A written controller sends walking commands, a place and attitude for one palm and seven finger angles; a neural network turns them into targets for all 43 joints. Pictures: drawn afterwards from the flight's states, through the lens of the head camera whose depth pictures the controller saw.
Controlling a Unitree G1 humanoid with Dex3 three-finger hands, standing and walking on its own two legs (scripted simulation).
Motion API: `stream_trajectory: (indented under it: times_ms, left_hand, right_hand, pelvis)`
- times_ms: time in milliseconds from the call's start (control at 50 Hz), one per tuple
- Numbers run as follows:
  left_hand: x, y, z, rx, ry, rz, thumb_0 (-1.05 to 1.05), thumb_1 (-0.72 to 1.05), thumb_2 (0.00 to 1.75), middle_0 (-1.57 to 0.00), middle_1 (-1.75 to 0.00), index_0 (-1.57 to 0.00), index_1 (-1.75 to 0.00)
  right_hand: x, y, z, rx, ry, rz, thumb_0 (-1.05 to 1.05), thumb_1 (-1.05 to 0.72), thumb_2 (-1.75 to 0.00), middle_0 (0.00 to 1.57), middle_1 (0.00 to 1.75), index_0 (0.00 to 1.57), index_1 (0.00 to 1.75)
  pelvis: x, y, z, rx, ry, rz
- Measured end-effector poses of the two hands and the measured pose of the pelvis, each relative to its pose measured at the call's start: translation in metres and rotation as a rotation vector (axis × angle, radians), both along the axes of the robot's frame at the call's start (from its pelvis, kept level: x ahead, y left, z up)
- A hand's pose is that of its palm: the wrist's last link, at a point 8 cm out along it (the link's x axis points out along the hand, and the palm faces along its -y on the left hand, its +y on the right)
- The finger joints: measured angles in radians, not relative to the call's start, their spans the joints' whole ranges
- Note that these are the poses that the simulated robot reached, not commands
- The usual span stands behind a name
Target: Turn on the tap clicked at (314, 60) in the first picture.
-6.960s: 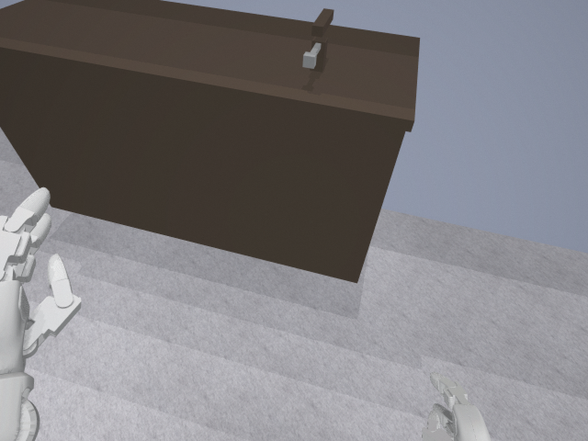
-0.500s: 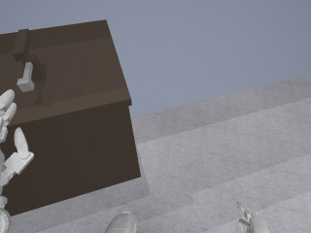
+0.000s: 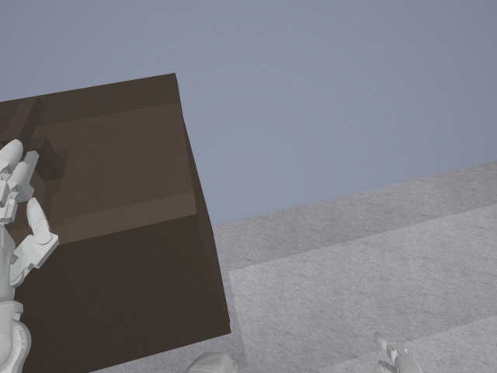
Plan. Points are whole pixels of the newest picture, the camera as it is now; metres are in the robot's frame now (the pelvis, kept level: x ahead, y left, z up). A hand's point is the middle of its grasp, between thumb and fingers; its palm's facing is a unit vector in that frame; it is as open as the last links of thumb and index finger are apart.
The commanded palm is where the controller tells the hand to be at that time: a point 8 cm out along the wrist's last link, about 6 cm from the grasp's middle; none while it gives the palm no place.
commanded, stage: shuffle to correct the standing spot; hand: left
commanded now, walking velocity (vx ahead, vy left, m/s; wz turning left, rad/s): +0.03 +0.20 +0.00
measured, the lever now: (18, 191) +0.33 +0.42 +0.13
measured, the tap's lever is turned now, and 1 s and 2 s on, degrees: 0 0 0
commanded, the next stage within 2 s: come to a stop and stand still in 0.38 s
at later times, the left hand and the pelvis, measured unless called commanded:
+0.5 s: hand (37, 213) +0.24 +0.30 +0.19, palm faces +0.43 -0.81 -0.40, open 7.4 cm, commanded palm +0.20 +0.33 +0.19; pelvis +0.03 +0.05 +0.01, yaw -1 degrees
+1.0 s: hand out of the picture +0.18 +0.32 +0.20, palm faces +0.43 -0.83 -0.37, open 7.4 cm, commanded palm +0.13 +0.35 +0.19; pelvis -0.04 +0.07 +0.02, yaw -2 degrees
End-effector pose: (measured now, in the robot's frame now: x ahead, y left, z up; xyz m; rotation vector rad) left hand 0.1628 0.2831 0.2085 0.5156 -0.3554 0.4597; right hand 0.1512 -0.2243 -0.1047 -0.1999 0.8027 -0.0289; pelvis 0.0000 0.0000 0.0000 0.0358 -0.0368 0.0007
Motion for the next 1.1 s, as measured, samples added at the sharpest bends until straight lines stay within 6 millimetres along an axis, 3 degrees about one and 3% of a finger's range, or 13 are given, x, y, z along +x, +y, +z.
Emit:
stream_trajectory:
  times_ms: [120, 220, 360, 480, 620, 700, 760, 900, 1100]
  left_hand:
    - [0.038, -0.004, -0.01, -0.028, 0.087, -0.065, 0.01, 0.89, 0.9, -0.21, -0.3, -0.21, -0.3]
    - [0.051, 0.003, 0.001, 0.043, 0.038, -0.156, 0.01, 0.89, 0.9, -0.21, -0.3, -0.22, -0.3]
    - [0.055, 0.04, 0.009, 0.103, -0.005, -0.109, 0.01, 0.89, 0.9, -0.21, -0.3, -0.22, -0.3]
    - [0.042, 0.049, -0.001, 0.006, 0.034, -0.067, 0.01, 0.89, 0.9, -0.21, -0.3, -0.22, -0.3]
    - [0.028, 0.078, -0.016, -0.037, 0.023, -0.097, 0.01, 0.89, 0.9, -0.21, -0.3, -0.22, -0.3]
    - [0.017, 0.092, -0.016, -0.066, 0.024, -0.087, 0.01, 0.89, 0.9, -0.21, -0.3, -0.22, -0.3]
    - [0.002, 0.09, -0.007, -0.083, 0.005, -0.087, 0.01, 0.89, 0.9, -0.21, -0.3, -0.21, -0.3]
    - [-0.02, 0.074, 0.008, -0.046, 0.007, -0.088, 0.01, 0.89, 0.9, -0.2, -0.3, -0.21, -0.3]
    - [-0.032, 0.07, -0.012, -0.108, 0.096, -0.051, 0.01, 0.89, 0.9, -0.21, -0.3, -0.21, -0.3]
  right_hand:
    - [0.013, -0.019, 0.024, -0.066, 0.002, -0.062, 0.02, -0.91, -0.89, 0.2, 0.3, 0.2, 0.3]
    - [0.033, -0.017, 0.039, -0.123, -0.063, -0.109, 0.02, -0.91, -0.9, 0.2, 0.3, 0.2, 0.3]
    - [0.06, 0.026, 0.044, -0.059, -0.149, -0.089, 0.01, -0.91, -0.9, 0.19, 0.3, 0.2, 0.3]
    - [0.064, 0.067, 0.038, 0.007, -0.132, -0.002, 0.01, -0.91, -0.9, 0.2, 0.3, 0.2, 0.3]
    - [0.044, 0.095, 0.036, -0.054, -0.095, -0.003, 0.01, -0.91, -0.89, 0.2, 0.3, 0.2, 0.3]
    - [0.019, 0.108, 0.044, -0.03, -0.09, -0.029, 0.01, -0.91, -0.89, 0.2, 0.3, 0.2, 0.3]
    - [-0.001, 0.111, 0.051, -0.018, -0.093, -0.029, 0.01, -0.91, -0.89, 0.2, 0.3, 0.2, 0.3]
    - [-0.032, 0.095, 0.045, -0.004, -0.094, -0.053, 0.01, -0.9, -0.89, 0.2, 0.3, 0.21, 0.3]
    - [-0.063, 0.054, 0.038, -0.07, -0.018, -0.103, 0.01, -0.91, -0.89, 0.2, 0.3, 0.2, 0.3]
  pelvis:
    - [0.018, 0.004, 0.014, 0.007, 0.023, 0.014]
    - [0.035, 0.022, 0.006, -0.019, 0.025, 0.003]
    - [0.044, 0.039, 0.001, -0.012, 0.02, -0.007]
    - [0.036, 0.051, 0.005, -0.045, 0.021, -0.008]
    - [0.014, 0.08, -0.002, -0.038, 0.017, -0.001]
    - [-0.001, 0.083, 0.007, -0.034, 0.008, 0.003]
    - [-0.008, 0.084, 0.014, -0.044, 0.013, -0.001]
    - [-0.025, 0.079, 0.016, -0.031, 0.027, -0.018]
    - [-0.037, 0.072, 0.02, -0.02, 0.026, -0.001]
